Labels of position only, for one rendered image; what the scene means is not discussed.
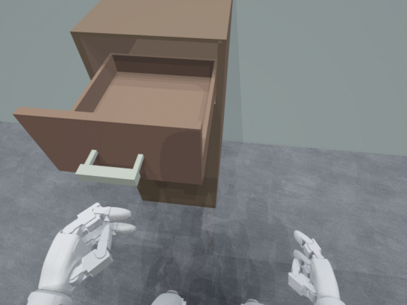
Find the left robot forearm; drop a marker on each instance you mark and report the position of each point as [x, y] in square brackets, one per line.
[47, 297]

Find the robot right hand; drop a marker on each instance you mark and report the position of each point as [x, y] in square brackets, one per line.
[318, 279]

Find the cabinet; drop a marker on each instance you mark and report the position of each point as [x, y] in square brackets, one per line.
[173, 28]

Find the handle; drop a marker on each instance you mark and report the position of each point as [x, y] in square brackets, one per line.
[110, 175]

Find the drawer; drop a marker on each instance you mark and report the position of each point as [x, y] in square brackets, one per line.
[158, 106]

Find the robot left hand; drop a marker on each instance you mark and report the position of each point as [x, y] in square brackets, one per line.
[60, 272]

